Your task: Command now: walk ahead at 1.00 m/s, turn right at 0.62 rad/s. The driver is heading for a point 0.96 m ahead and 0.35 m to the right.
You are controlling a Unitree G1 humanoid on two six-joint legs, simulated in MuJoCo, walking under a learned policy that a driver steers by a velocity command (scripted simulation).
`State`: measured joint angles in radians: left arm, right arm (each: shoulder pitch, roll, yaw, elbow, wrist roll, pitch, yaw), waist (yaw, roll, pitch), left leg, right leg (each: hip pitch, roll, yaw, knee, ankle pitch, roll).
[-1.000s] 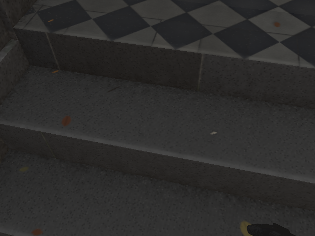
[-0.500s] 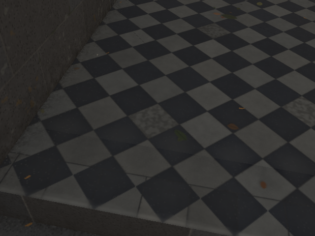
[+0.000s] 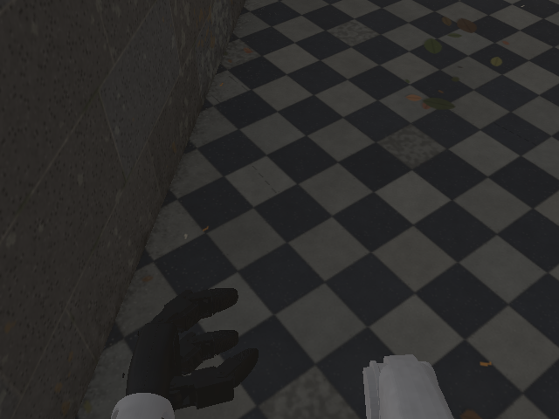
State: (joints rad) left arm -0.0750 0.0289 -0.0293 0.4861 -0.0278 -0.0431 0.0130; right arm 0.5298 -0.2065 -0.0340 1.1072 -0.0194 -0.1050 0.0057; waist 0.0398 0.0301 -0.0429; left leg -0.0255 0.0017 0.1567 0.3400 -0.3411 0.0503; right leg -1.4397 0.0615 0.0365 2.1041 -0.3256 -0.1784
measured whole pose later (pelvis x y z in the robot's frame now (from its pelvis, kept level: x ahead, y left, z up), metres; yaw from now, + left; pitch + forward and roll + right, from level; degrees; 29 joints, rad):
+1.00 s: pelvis +0.90 -0.21 +0.13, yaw -53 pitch +0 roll -2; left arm 0.25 0.30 0.07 0.73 0.03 -0.01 -0.01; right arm 0.35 -0.23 -0.01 0.74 -0.02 -0.08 -0.03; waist -0.01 0.02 0.01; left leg -0.33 0.07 -0.02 1.44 -0.38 -0.05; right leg -0.41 0.19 -0.07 0.76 -0.35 -0.18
